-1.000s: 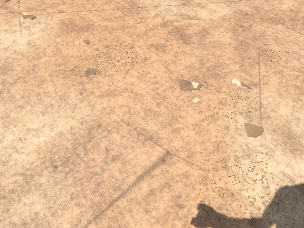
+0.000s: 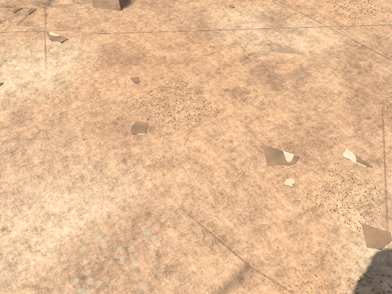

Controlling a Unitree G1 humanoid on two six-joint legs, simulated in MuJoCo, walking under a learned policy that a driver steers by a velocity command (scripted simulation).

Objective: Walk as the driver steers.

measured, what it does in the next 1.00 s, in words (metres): walks ahead, turning right: left foot, then right foot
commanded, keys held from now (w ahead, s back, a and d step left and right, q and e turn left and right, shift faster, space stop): w+e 0.62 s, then w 0.02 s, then w+q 0.36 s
